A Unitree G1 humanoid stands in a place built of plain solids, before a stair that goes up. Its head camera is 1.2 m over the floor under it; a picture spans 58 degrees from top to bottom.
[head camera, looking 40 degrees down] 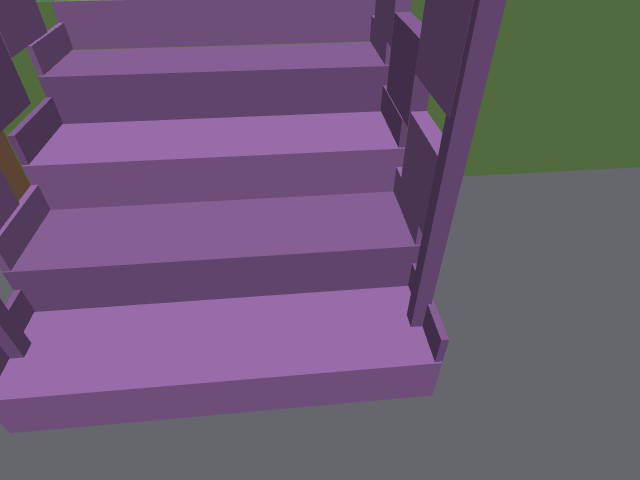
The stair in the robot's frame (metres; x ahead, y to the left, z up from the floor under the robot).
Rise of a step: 0.17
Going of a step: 0.30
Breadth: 1.22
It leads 5 degrees to the left of straight ahead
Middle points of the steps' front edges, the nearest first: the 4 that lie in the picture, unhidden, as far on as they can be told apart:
0.64 0.27 0.17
0.94 0.29 0.34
1.24 0.32 0.51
1.54 0.35 0.68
